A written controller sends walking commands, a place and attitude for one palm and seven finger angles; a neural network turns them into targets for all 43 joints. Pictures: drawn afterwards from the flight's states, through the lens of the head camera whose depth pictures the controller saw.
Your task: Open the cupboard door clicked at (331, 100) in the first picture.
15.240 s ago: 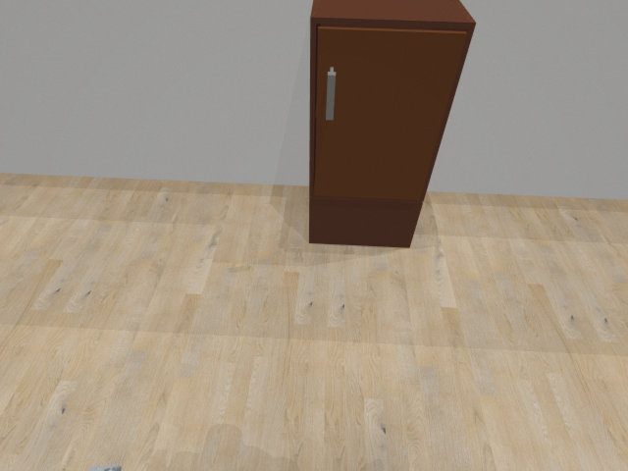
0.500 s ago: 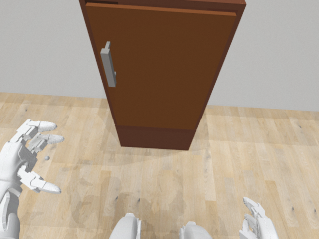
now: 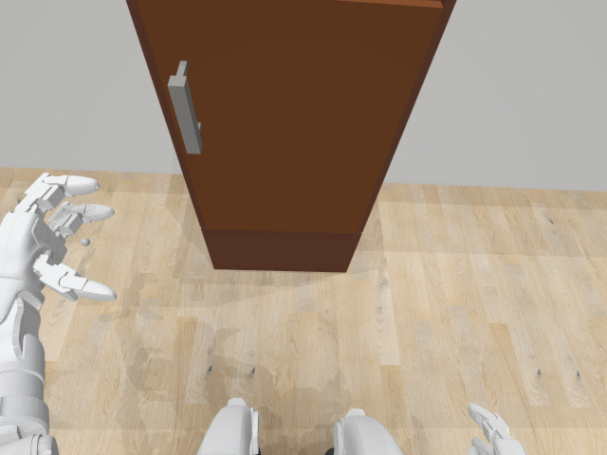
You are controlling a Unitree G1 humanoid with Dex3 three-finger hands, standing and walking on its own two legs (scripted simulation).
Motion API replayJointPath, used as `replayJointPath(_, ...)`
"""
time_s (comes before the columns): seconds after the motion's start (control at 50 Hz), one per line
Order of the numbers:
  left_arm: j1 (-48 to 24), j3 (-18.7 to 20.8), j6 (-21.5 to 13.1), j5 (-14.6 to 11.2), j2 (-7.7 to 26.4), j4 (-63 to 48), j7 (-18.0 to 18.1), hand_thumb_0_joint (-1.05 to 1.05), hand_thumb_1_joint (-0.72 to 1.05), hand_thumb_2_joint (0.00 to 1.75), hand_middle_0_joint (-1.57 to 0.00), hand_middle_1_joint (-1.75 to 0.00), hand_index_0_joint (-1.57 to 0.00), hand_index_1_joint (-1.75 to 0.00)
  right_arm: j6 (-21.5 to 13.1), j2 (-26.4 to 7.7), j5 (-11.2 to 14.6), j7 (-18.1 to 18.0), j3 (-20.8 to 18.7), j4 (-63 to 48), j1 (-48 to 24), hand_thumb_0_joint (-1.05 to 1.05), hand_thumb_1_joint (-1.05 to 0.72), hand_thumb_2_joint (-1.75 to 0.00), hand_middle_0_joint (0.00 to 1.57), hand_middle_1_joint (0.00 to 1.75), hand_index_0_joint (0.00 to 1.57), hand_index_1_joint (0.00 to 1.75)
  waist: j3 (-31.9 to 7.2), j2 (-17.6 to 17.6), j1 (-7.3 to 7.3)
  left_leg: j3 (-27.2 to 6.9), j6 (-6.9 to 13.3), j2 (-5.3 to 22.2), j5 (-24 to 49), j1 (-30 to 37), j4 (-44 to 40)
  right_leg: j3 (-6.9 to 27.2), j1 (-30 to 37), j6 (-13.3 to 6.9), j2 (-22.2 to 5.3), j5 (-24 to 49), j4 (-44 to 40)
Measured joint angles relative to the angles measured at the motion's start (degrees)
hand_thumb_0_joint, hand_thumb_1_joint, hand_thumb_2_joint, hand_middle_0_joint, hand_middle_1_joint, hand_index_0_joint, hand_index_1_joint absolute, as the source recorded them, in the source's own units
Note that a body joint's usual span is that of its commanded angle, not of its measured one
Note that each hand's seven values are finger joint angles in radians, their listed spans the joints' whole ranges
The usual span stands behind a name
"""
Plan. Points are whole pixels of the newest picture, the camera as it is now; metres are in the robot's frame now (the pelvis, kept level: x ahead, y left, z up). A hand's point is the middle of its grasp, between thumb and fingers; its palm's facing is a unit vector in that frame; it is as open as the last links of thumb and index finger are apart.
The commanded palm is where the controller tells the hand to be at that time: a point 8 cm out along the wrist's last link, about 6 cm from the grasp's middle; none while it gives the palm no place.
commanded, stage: move the hooked fingers beside the handle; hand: left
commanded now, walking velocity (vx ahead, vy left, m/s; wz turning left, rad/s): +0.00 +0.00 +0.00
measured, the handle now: (189, 109) +0.61 +0.20 +0.04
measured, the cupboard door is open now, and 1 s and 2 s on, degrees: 0 0 0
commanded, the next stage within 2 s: slide the fingers in behind the handle in 1.90 s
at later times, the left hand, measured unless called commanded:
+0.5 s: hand (111, 188) +0.44 +0.27 +0.05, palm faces +0.02 -1.00 -0.02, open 14.0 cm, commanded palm +0.43 +0.31 +0.05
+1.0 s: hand (129, 143) +0.52 +0.27 +0.05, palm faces +0.03 -1.00 -0.01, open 13.9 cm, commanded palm +0.52 +0.30 +0.04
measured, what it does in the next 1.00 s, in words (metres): stands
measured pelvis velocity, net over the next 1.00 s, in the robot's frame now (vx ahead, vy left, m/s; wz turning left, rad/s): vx -0.01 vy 0.01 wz -0.04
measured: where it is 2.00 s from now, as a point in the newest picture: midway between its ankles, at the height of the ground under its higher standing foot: outside the picture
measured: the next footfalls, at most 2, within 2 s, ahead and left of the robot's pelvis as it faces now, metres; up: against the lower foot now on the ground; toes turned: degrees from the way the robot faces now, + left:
none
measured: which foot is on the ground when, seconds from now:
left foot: down 0.00-1.00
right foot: down 0.00-1.00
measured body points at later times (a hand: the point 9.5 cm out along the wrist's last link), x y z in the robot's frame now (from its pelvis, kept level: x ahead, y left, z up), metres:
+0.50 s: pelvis -0.01 +0.01 -0.01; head +0.12 +0.04 +0.42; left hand +0.44 +0.33 +0.05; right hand +0.06 -0.26 -0.11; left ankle +0.03 +0.10 -0.65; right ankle +0.01 -0.12 -0.65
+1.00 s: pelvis -0.01 +0.01 -0.03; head +0.16 +0.04 +0.39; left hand +0.52 +0.32 +0.05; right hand -0.01 -0.27 -0.12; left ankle +0.03 +0.10 -0.65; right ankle +0.01 -0.12 -0.65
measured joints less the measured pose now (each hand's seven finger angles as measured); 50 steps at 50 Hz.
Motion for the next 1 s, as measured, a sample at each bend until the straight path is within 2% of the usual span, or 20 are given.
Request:
replayJointPath(0.14, -5.05, -0.84, -1.62, 1.26, 0.11, 3.64, -0.12, -0.01, -0.49, 0.30, -0.29, -1.20, -0.30, -1.20, 1.35, -0.33, -0.21, 0.15, -0.61, 1.99, 0.95, 0.01, -0.90, -0.90, 0.20, 0.30, 0.20, 0.30, 0.15, 0.01, -0.36, 0.02, 0.39, -0.19, -0.09, -1.43, 0.60, 0.04, -1.20, 0.38, -0.18, 0.10, 0.23)
replayJointPath(0.32, -12.15, 0.15, -2.24, 4.10, 1.62, 10.09, 2.03, -0.01, -0.49, 0.30, -0.30, -1.20, -0.30, -1.20, 3.42, 0.19, -0.70, 0.74, -0.22, 1.89, 1.14, 0.01, -0.90, -0.90, 0.20, 0.30, 0.20, 0.30, 0.09, -0.08, -1.88, 0.56, 0.73, 0.06, -0.06, -2.90, 1.03, 0.61, -2.85, 0.69, 0.02, 0.49, 0.48)
replayJointPath(0.56, -22.83, 0.65, -3.67, 7.07, 5.86, 20.30, 2.86, -0.01, -0.49, 0.30, -0.30, -1.20, -0.30, -1.20, 6.49, 0.17, -1.20, 1.09, 0.40, 2.72, 1.84, 0.00, -0.90, -0.90, 0.20, 0.30, 0.20, 0.30, 0.36, 0.16, -3.38, 0.22, 0.81, 0.27, -0.34, -6.78, 3.09, 0.36, -6.54, 0.71, 0.20, 0.30, 2.28)
replayJointPath(0.74, -29.24, 2.20, -2.90, 9.21, 9.55, 24.66, 4.08, -0.01, -0.49, 0.30, -0.30, -1.20, -0.30, -1.20, 8.13, -0.23, -1.66, 1.05, 0.98, 2.85, 2.31, 0.00, -0.90, -0.90, 0.20, 0.30, 0.20, 0.30, 0.74, 0.41, -5.60, -0.16, 0.69, 0.73, -0.47, -10.11, 4.54, 0.07, -9.75, 0.55, 0.65, 0.32, 3.44)
replayJointPath(1.0, -38.49, 3.98, -0.21, 11.98, 17.37, 30.49, 3.50, -0.01, -0.49, 0.30, -0.30, -1.20, -0.30, -1.20, 9.83, -0.82, -1.98, 1.10, 2.52, 2.19, 3.36, 0.00, -0.90, -0.90, 0.20, 0.30, 0.20, 0.30, 1.47, 0.81, -8.62, -1.08, 0.60, 1.54, -0.94, -15.19, 7.00, -0.67, -14.32, 0.38, 1.48, 0.34, 4.92)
